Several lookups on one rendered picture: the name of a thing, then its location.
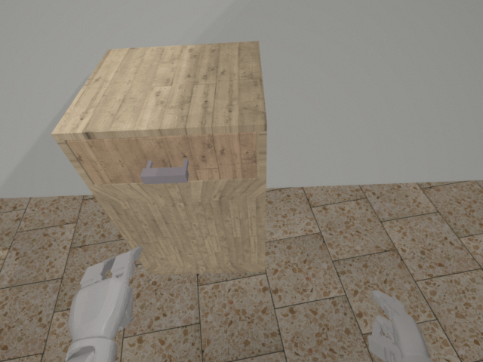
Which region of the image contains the robot left forearm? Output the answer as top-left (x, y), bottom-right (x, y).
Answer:
top-left (65, 336), bottom-right (117, 362)

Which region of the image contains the robot right hand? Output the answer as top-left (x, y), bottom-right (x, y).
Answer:
top-left (368, 290), bottom-right (430, 362)

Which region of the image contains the cabinet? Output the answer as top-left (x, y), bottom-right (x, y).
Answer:
top-left (51, 41), bottom-right (267, 275)

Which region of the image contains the handle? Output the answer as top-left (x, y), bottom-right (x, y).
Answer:
top-left (140, 159), bottom-right (189, 184)

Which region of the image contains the robot left hand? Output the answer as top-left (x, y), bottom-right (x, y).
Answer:
top-left (69, 246), bottom-right (142, 343)

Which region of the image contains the drawer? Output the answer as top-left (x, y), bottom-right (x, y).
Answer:
top-left (67, 132), bottom-right (257, 185)

